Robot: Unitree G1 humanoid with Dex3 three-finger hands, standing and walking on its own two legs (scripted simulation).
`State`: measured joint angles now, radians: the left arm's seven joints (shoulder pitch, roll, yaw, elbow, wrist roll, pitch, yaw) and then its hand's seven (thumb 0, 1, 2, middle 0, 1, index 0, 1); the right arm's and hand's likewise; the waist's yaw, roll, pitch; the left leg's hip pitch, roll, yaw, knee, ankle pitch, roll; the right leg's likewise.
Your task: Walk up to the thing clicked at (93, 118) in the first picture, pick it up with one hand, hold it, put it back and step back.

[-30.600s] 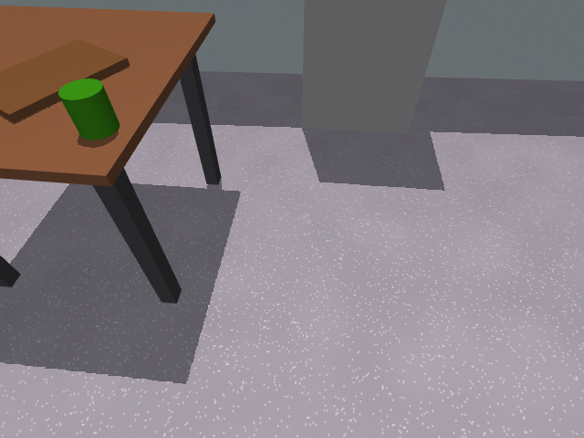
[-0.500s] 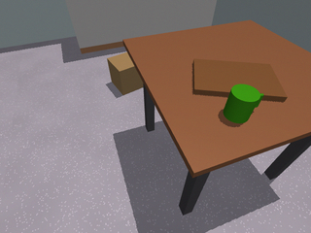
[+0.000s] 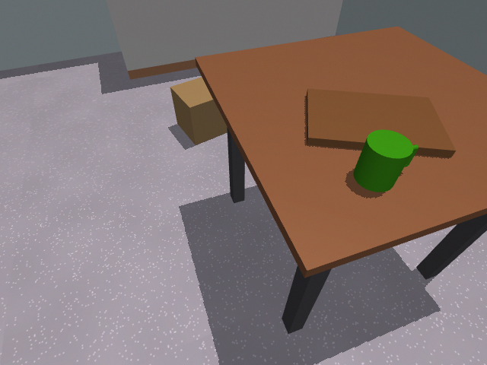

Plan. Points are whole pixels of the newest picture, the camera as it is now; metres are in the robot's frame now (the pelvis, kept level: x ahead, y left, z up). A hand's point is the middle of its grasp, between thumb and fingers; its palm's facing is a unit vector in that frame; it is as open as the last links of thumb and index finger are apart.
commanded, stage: home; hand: right
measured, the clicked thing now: (388, 160) +0.53 -0.30 +0.02
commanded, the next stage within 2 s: stand in 0.74 s
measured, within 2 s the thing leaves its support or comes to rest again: neither
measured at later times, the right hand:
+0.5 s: hand out of the picture +0.08 -0.25 -0.16, palm faces -0.05 +0.93 -0.35, open 17.4 cm
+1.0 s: hand out of the picture +0.08 -0.25 -0.16, palm faces -0.03 +0.94 -0.35, open 16.2 cm
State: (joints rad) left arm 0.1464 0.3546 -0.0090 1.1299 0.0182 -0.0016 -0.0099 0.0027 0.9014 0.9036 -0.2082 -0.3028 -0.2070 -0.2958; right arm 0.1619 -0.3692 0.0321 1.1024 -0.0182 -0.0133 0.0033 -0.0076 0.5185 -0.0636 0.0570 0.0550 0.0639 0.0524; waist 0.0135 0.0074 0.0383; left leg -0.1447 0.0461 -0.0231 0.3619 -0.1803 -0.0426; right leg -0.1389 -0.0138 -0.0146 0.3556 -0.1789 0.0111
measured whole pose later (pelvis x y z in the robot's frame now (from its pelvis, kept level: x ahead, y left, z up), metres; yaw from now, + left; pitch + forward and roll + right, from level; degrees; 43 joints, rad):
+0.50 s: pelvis +0.01 +0.01 +0.00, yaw -1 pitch -2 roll +0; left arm 0.12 0.35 -0.01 1.13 0.02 0.00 0.00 0.00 0.90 0.90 -0.21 -0.30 -0.21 -0.30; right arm 0.13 -0.37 0.02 1.11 -0.01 -0.01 0.00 -0.01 0.52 -0.06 0.06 0.05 0.06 0.05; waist 0.01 0.01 0.04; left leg -0.12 0.04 -0.01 0.34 -0.19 -0.04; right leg -0.11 -0.02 0.00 0.33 -0.19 0.02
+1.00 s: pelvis +0.02 +0.01 +0.00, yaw -1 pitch -2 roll +0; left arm 0.12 0.35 -0.01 1.13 0.01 0.00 0.00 0.00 0.90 0.90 -0.21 -0.30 -0.21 -0.30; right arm 0.13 -0.36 0.01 1.12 -0.02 -0.01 0.00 -0.01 0.37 -0.21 0.13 0.16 0.13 0.16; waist 0.01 0.00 0.05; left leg -0.10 0.03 0.00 0.33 -0.19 -0.03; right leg -0.11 -0.03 0.01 0.32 -0.19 0.03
